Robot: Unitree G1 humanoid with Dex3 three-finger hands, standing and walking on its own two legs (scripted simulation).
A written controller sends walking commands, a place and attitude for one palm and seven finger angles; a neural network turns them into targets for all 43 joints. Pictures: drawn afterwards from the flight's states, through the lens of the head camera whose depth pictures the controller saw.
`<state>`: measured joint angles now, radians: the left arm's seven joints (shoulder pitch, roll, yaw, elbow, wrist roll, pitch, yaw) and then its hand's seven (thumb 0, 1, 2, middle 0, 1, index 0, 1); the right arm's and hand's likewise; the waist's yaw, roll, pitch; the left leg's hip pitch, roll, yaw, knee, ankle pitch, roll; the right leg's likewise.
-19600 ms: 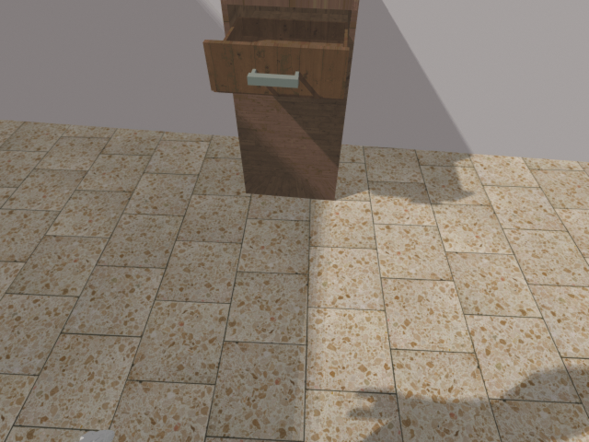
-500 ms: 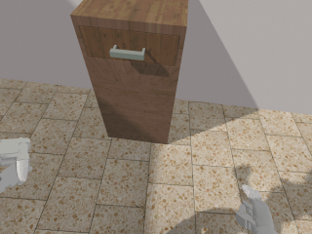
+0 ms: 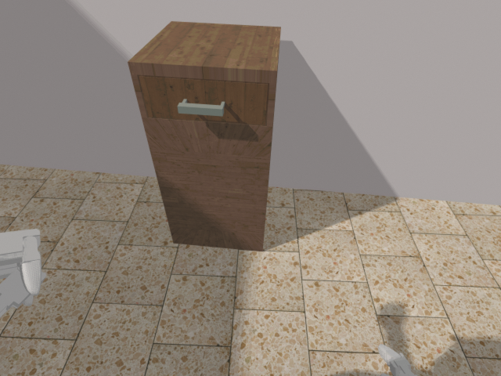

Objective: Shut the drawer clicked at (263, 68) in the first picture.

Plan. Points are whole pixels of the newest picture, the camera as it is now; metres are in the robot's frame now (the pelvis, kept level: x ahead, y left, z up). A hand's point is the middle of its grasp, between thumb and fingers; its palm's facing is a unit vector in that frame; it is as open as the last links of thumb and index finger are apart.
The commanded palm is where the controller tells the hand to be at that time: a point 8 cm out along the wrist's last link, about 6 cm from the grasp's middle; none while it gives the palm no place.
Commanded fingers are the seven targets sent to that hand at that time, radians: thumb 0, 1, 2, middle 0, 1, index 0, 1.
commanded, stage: stop stepping back and stand still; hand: left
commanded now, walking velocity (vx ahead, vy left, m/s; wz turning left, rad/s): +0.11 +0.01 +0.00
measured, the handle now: (202, 106) +0.88 +0.16 +0.02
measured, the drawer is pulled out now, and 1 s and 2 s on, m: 0.00 0.00 0.00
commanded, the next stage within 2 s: let the arm hang, fingers relaxed in 0.84 s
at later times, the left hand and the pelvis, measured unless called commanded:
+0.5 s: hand (20, 286) +0.18 +0.26 +0.17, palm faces +0.41 -0.79 -0.46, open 3.2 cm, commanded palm +0.12 +0.30 +0.19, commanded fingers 0.00 0.90 0.90 -1.40 -1.60 -1.40 -1.60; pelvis +0.00 +0.01 +0.00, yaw +2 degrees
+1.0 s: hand (37, 290) +0.21 +0.28 +0.11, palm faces +0.25 -0.83 -0.51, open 3.2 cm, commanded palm none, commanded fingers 0.00 0.90 0.90 -1.24 -1.43 -1.24 -1.43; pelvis +0.01 +0.04 +0.01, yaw +2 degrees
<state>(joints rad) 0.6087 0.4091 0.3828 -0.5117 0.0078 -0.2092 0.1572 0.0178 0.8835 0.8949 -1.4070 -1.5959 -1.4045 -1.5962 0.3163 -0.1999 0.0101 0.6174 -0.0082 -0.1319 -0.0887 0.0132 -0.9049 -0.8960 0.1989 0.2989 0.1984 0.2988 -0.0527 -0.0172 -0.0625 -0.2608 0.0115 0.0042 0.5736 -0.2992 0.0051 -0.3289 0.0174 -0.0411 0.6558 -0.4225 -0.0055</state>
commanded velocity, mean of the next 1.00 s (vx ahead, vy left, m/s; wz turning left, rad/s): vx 0.01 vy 0.01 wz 0.00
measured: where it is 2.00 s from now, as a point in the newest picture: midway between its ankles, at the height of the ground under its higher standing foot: outside the picture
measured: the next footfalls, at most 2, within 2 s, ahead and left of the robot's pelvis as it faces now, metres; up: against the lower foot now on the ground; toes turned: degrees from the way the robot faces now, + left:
none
